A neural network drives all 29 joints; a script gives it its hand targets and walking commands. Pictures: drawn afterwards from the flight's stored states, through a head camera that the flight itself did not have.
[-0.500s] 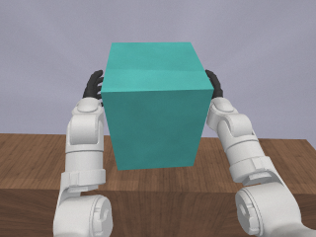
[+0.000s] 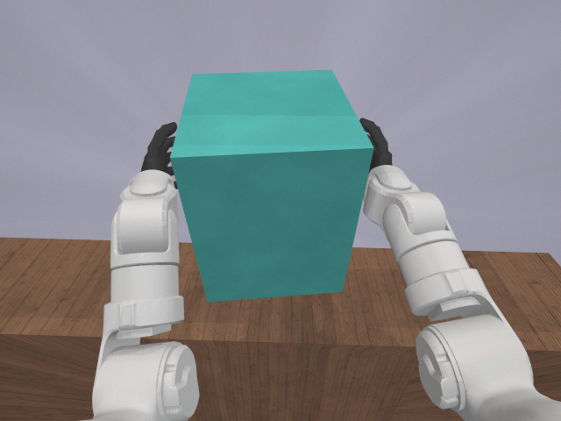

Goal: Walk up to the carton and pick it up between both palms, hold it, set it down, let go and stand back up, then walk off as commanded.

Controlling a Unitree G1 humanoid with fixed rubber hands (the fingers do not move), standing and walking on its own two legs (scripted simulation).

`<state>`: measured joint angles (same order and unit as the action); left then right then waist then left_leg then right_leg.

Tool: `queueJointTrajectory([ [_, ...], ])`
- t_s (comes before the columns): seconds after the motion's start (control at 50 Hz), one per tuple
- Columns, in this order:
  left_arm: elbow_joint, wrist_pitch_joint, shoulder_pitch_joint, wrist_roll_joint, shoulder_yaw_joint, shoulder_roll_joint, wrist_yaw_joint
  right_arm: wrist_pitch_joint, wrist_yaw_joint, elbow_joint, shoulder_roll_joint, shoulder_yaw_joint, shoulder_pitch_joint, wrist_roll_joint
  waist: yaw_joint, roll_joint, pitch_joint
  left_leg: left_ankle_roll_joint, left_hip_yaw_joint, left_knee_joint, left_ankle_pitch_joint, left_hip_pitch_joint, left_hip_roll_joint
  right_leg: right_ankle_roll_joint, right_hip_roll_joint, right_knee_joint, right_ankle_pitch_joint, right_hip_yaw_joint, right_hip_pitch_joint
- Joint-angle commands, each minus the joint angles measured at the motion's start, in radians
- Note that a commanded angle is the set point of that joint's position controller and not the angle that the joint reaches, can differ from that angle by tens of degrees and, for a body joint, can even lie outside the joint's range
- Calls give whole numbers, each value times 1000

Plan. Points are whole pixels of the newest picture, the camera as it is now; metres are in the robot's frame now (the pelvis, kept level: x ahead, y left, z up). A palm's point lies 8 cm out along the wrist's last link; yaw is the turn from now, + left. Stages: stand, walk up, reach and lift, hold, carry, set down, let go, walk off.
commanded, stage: hold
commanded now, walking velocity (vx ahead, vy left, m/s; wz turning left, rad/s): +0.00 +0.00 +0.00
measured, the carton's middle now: (269, 186) +0.40 +0.01 +0.21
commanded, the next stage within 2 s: none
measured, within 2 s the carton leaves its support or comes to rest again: neither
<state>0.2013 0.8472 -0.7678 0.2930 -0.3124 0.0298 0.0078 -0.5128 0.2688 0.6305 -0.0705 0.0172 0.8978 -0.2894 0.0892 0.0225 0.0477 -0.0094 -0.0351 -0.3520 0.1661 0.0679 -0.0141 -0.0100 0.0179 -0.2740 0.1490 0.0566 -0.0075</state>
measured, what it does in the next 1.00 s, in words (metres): stands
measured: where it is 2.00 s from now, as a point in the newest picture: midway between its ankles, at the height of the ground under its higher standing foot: outside the picture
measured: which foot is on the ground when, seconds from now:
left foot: down 0.00-1.00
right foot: down 0.00-1.00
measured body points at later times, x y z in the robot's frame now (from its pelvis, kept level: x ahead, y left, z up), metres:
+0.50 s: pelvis +0.00 +0.00 +0.00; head -0.07 +0.02 +0.44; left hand +0.38 +0.15 +0.25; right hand +0.38 -0.14 +0.24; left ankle +0.03 +0.12 -0.75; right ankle +0.01 -0.11 -0.75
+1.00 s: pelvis +0.00 +0.00 +0.00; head -0.07 +0.01 +0.44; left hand +0.38 +0.16 +0.25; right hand +0.39 -0.14 +0.25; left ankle +0.03 +0.12 -0.75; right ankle +0.01 -0.11 -0.75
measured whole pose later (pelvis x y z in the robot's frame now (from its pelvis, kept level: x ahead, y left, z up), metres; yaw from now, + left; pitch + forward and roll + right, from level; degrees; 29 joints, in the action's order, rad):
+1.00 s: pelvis +0.00 +0.00 +0.00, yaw +0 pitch -6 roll -1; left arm 0.21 0.84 -0.77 0.29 -0.31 0.03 0.01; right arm -0.53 0.27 0.63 -0.08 0.01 0.91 -0.30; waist 0.09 0.01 0.06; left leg -0.01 -0.04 -0.35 0.17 0.07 -0.01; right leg -0.01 0.02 -0.27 0.15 0.06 -0.01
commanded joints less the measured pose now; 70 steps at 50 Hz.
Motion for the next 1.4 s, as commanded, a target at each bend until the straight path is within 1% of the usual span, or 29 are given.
queueJointTrajectory([
  [0.0, -153, -90, -765, -199, 482, -626, 141, 41, -99, -342, 643, -317, 768, -137, 22, -78, 418, -20, 20, 16, -231, -100, 55, 60, 53, 0, -208, -13, 113],
  [0.1, -193, -90, -776, -209, 494, -623, 136, 33, -100, -354, 643, -333, 747, -151, 23, -83, 429, -27, 20, 7, -266, -114, 56, 60, 57, -2, -230, -11, 116],
  [0.16, -178, -83, -755, -197, 479, -613, 137, 30, -100, -374, 647, -343, 765, -153, 11, -56, 411, -18, 20, 11, -261, -109, 57, 63, 58, 0, -223, -10, 112],
  [0.26, -200, -82, -757, -200, 485, -615, 135, 25, -102, -377, 645, -347, 747, -161, 11, -62, 411, -23, 18, 14, -262, -113, 55, 60, 59, 1, -216, -11, 110],
  [0.32, -205, -79, -763, -193, 481, -612, 130, 25, -106, -372, 647, -352, 751, -167, 1, -66, 418, -24, 19, 9, -273, -114, 57, 58, 61, -3, -222, -11, 113],
  [0.36, -200, -75, -746, -198, 488, -613, 133, 26, -102, -400, 636, -350, 765, -163, 11, -67, 427, -24, 19, 5, -277, -122, 59, 62, 58, -1, -237, -11, 117],
  [0.42, -164, -76, -752, -185, 464, -598, 138, 21, -104, -363, 642, -335, 770, -145, 5, -47, 384, -12, 22, 24, -208, -91, 59, 62, 57, 10, -180, -10, 96],
  [0.44, -166, -78, -772, -184, 459, -600, 139, 20, -105, -344, 645, -324, 759, -142, 10, -56, 384, -12, 22, 24, -195, -88, 60, 59, 53, 9, -169, -12, 92],
  [0.48, -197, -87, -795, -202, 476, -606, 137, 23, -107, -353, 652, -328, 759, -139, 12, -60, 418, -17, 23, 20, -210, -96, 58, 59, 52, 0, -193, -14, 101],
  [0.54, -158, -86, -795, -201, 474, -606, 135, 30, -107, -356, 646, -315, 798, -140, 7, -68, 413, -16, 21, 21, -190, -88, 59, 57, 52, 4, -166, -13, 89],
  [0.72, -98, -96, -816, -179, 424, -600, 144, 31, -117, -265, 648, -270, 803, -109, 6, -59, 378, -5, 24, 48, -98, -41, 57, 55, 44, 6, -89, -16, 80],
  [0.78, -82, -102, -823, -188, 424, -595, 144, 36, -116, -267, 645, -264, 817, -105, 5, -55, 398, -7, 27, 45, -114, -50, 57, 57, 46, 6, -104, -13, 83],
  [0.8, -95, -104, -825, -193, 431, -598, 144, 37, -115, -266, 650, -268, 810, -109, 11, -62, 403, -10, 26, 39, -138, -57, 59, 60, 45, 5, -130, -13, 90],
  [0.84, -119, -105, -801, -203, 449, -608, 143, 38, -107, -311, 663, -299, 802, -132, 10, -60, 453, -9, 24, 21, -201, -84, 63, 64, 46, -3, -203, -17, 120],
  [0.88, -148, -107, -815, -210, 462, -609, 139, 37, -101, -331, 662, -317, 808, -150, 10, -69, 478, -19, 23, 11, -243, -99, 65, 66, 52, -9, -238, -13, 137],
  [0.92, -133, -102, -798, -206, 461, -610, 137, 32, -98, -342, 656, -316, 807, -146, 13, -62, 453, -19, 20, 10, -250, -98, 64, 66, 54, -4, -229, -12, 120],
  [0.96, -157, -99, -779, -197, 457, -604, 140, 25, -94, -343, 662, -330, 767, -154, 13, -56, 443, -19, 20, 7, -259, -99, 64, 69, 54, -8, -254, -12, 132],
  [1.0, -133, -91, -761, -186, 444, -595, 146, 21, -94, -328, 649, -317, 771, -147, 14, -54, 400, -16, 21, 13, -240, -93, 66, 69, 51, 0, -234, -13, 117],
  [1.04, -178, -88, -770, -188, 456, -596, 148, 19, -92, -355, 655, -332, 756, -162, 15, -59, 429, -21, 19, 8, -273, -105, 65, 69, 54, -9, -266, -12, 141],
  [1.1, -199, -87, -775, -199, 466, -595, 145, 16, -91, -362, 648, -337, 751, -170, 21, -68, 428, -28, 19, 4, -292, -116, 66, 69, 54, -9, -280, -12, 134],
  [1.12, -192, -84, -756, -201, 470, -601, 146, 17, -91, -390, 648, -343, 767, -169, 19, -57, 428, -27, 17, 3, -299, -113, 65, 71, 56, -8, -286, -12, 133],
  [1.14, -205, -81, -759, -196, 474, -602, 144, 14, -91, -378, 646, -347, 751, -176, 20, -72, 426, -31, 14, 1, -312, -118, 65, 68, 59, -12, -287, -12, 135],
  [1.2, -198, -81, -764, -193, 468, -593, 142, 16, -97, -379, 648, -344, 764, -167, 7, -62, 398, -27, 18, 7, -275, -105, 65, 65, 58, -5, -238, -9, 110],
  [1.22, -211, -79, -759, -197, 476, -606, 142, 17, -96, -382, 646, -342, 756, -173, 14, -76, 418, -31, 16, 6, -287, -113, 63, 62, 58, -8, -250, -9, 119],
  [1.24, -191, -78, -764, -189, 462, -594, 142, 14, -96, -369, 647, -343, 760, -166, 9, -61, 397, -23, 21, 13, -256, -105, 63, 64, 56, -1, -225, -11, 114],
  [1.26, -177, -75, -745, -186, 470, -608, 142, 17, -98, -373, 639, -338, 761, -161, 15, -65, 387, -26, 19, 17, -245, -106, 60, 63, 58, 0, -210, -9, 106],
  [1.28, -176, -77, -752, -183, 458, -596, 143, 15, -100, -357, 643, -332, 758, -156, 6, -59, 380, -21, 21, 22, -230, -103, 60, 62, 57, 2, -194, -9, 97],
  [1.3, -160, -77, -747, -184, 462, -601, 144, 20, -101, -375, 644, -331, 770, -151, 8, -50, 392, -20, 21, 22, -217, -96, 60, 62, 56, 4, -189, -10, 104],
  [1.38, -171, -85, -783, -198, 468, -612, 139, 27, -110, -354, 639, -313, 784, -143, 13, -61, 412, -24, 19, 29, -186, -85, 56, 56, 57, 0, -153, -9, 95],
])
